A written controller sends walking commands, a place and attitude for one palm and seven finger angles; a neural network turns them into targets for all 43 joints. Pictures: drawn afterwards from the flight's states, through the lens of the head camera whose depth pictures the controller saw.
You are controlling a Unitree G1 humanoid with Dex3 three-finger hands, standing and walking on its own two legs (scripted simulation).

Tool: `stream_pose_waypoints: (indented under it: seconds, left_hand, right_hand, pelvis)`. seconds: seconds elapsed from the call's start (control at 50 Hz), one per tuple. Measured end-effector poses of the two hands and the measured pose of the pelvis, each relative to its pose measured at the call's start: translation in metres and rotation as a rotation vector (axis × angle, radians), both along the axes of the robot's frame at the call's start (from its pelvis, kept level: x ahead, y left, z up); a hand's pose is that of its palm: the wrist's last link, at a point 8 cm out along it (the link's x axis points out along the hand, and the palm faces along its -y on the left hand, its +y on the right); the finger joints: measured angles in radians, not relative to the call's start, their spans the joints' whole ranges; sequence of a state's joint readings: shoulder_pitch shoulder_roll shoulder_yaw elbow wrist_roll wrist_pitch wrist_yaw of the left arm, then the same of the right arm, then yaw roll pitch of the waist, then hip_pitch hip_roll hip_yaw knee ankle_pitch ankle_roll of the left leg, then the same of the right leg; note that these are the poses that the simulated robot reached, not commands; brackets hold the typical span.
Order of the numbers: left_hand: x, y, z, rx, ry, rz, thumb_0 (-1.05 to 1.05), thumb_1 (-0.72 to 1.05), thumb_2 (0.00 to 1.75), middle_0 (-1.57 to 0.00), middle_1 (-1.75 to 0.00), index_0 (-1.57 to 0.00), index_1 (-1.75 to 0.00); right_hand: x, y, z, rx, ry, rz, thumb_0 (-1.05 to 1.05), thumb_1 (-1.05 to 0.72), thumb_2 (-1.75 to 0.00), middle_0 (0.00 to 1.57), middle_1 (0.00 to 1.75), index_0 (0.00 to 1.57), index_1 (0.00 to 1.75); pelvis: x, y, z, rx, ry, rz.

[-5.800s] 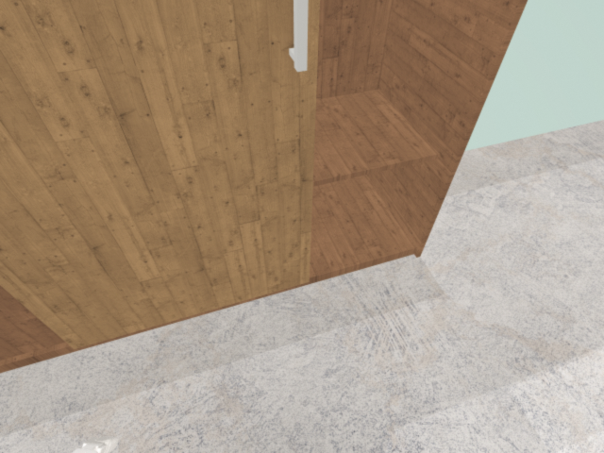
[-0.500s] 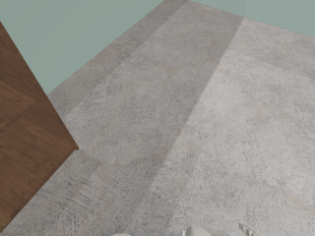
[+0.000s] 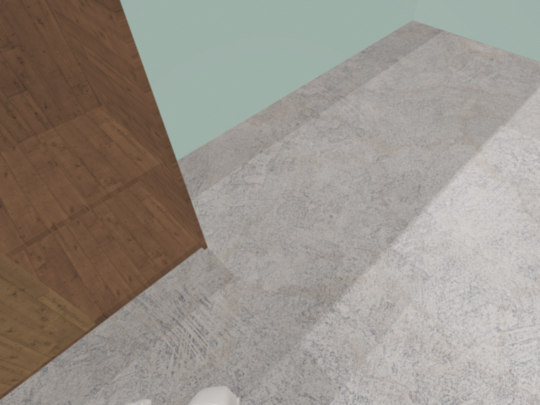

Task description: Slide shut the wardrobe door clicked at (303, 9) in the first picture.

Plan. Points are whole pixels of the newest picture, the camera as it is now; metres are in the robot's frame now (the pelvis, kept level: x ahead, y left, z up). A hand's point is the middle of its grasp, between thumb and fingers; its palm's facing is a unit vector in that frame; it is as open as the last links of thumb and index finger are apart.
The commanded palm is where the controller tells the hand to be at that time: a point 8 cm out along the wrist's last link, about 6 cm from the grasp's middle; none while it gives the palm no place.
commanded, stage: turn to face it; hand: left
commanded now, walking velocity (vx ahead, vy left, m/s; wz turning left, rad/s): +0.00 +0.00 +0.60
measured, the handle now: out of the picture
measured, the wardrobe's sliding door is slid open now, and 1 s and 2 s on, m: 0.48 0.48 0.48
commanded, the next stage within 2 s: take the last steps up to it in 1.22 s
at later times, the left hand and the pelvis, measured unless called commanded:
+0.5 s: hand out of the picture +0.05 +0.26 -0.15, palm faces +0.30 -0.91 -0.29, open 7.4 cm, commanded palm none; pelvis +0.00 +0.02 -0.01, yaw +17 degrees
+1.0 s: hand out of the picture -0.11 +0.23 -0.19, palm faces +0.58 -0.77 -0.26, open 7.4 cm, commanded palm none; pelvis -0.02 +0.03 -0.02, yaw +34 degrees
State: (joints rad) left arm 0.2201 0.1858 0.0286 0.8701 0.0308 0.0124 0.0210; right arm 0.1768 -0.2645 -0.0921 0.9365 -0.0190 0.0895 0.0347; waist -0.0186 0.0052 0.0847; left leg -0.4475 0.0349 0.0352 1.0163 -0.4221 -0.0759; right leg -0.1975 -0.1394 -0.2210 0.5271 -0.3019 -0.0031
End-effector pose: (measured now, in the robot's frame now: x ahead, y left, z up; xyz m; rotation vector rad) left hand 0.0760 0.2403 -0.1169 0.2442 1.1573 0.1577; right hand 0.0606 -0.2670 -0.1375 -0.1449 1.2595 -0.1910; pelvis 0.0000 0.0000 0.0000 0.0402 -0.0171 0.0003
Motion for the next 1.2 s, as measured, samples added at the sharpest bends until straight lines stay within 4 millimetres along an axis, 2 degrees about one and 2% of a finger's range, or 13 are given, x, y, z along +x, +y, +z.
stream_pose_waypoints:
  seconds: [0.18, 0.24, 0.3, 0.42, 0.52, 0.58, 0.68, 0.78, 0.84, 0.94, 1.0, 1.08, 1.2]
  left_hand:
    - [-0.072, 0.058, -0.041, -0.020, 0.127, 0.199, 0.01, 0.91, 0.90, -0.21, -0.30, -0.20, -0.30]
    - [-0.081, 0.071, -0.038, -0.011, 0.149, 0.241, 0.01, 0.91, 0.90, -0.21, -0.30, -0.20, -0.30]
    - [-0.078, 0.076, -0.029, -0.009, 0.118, 0.263, 0.01, 0.91, 0.90, -0.20, -0.30, -0.20, -0.30]
    - [-0.062, 0.071, -0.011, 0.008, 0.028, 0.293, 0.01, 0.91, 0.90, -0.20, -0.30, -0.20, -0.30]
    - [-0.049, 0.052, -0.001, 0.034, -0.058, 0.317, 0.01, 0.91, 0.90, -0.20, -0.30, -0.20, -0.30]
    - [-0.054, 0.038, 0.003, 0.052, -0.095, 0.337, 0.01, 0.91, 0.90, -0.20, -0.30, -0.20, -0.30]
    - [-0.082, 0.020, 0.009, 0.040, -0.069, 0.408, 0.01, 0.91, 0.90, -0.21, -0.30, -0.20, -0.30]
    - [-0.115, 0.012, 0.002, 0.012, -0.021, 0.485, 0.01, 0.91, 0.90, -0.21, -0.30, -0.20, -0.30]
    - [-0.142, 0.012, -0.006, -0.009, 0.013, 0.540, 0.01, 0.91, 0.89, -0.21, -0.30, -0.21, -0.30]
    - [-0.196, 0.023, -0.033, -0.050, 0.084, 0.642, 0.01, 0.91, 0.89, -0.21, -0.30, -0.21, -0.30]
    - [-0.222, 0.029, -0.042, -0.061, 0.147, 0.684, 0.01, 0.91, 0.90, -0.21, -0.30, -0.20, -0.30]
    - [-0.234, 0.033, -0.033, -0.070, 0.161, 0.716, 0.01, 0.91, 0.90, -0.20, -0.30, -0.20, -0.30]
    - [-0.227, 0.033, -0.020, -0.061, 0.115, 0.733, 0.01, 0.91, 0.90, -0.20, -0.30, -0.20, -0.30]
  right_hand:
    - [0.071, 0.044, 0.008, -0.068, -0.108, 0.197, 0.01, -0.91, -0.90, 0.20, 0.30, 0.20, 0.30]
    - [0.079, 0.057, 0.015, -0.075, -0.132, 0.226, 0.01, -0.91, -0.90, 0.20, 0.30, 0.20, 0.30]
    - [0.081, 0.066, 0.018, -0.066, -0.124, 0.253, 0.00, -0.91, -0.89, 0.20, 0.30, 0.20, 0.30]
    - [0.082, 0.073, 0.011, -0.022, -0.093, 0.294, 0.00, -0.91, -0.89, 0.20, 0.30, 0.21, 0.30]
    - [0.083, 0.062, -0.007, 0.018, -0.060, 0.319, 0.01, -0.91, -0.89, 0.20, 0.30, 0.21, 0.30]
    - [0.089, 0.054, -0.017, 0.030, -0.043, 0.341, 0.01, -0.91, -0.89, 0.20, 0.30, 0.21, 0.30]
    - [0.101, 0.049, -0.009, 0.029, -0.025, 0.398, 0.01, -0.91, -0.89, 0.20, 0.30, 0.20, 0.30]
    - [0.113, 0.058, -0.001, 0.009, -0.008, 0.470, 0.01, -0.91, -0.90, 0.20, 0.30, 0.20, 0.30]
    - [0.124, 0.074, 0.004, -0.011, -0.009, 0.529, 0.01, -0.91, -0.90, 0.20, 0.30, 0.20, 0.30]
    - [0.143, 0.114, 0.006, -0.048, -0.079, 0.637, 0.01, -0.91, -0.90, 0.20, 0.30, 0.20, 0.30]
    - [0.145, 0.136, 0.012, -0.052, -0.116, 0.677, 0.01, -0.91, -0.90, 0.20, 0.30, 0.20, 0.30]
    - [0.138, 0.154, 0.019, -0.045, -0.119, 0.704, 0.00, -0.91, -0.90, 0.20, 0.30, 0.20, 0.30]
    - [0.126, 0.166, 0.015, -0.003, -0.086, 0.720, 0.00, -0.91, -0.89, 0.20, 0.30, 0.21, 0.30]
  pelvis:
    - [0.002, 0.030, -0.020, -0.029, 0.009, 0.113]
    - [0.001, 0.035, -0.016, -0.039, 0.008, 0.138]
    - [0.001, 0.037, -0.009, -0.044, 0.009, 0.169]
    - [0.002, 0.031, -0.004, -0.045, 0.011, 0.237]
    - [0.004, 0.013, -0.010, -0.034, 0.010, 0.302]
    - [0.004, 0.004, -0.013, -0.032, -0.001, 0.347]
    - [0.005, -0.001, -0.004, -0.014, -0.015, 0.416]
    - [0.002, 0.001, 0.000, -0.004, -0.014, 0.484]
    - [-0.002, 0.006, -0.002, -0.007, -0.010, 0.519]
    - [-0.013, 0.027, -0.016, -0.043, -0.004, 0.576]
    - [-0.020, 0.032, -0.017, -0.036, -0.003, 0.588]
    - [-0.024, 0.038, -0.007, -0.051, -0.008, 0.612]
    - [-0.024, 0.039, 0.000, -0.051, -0.009, 0.644]
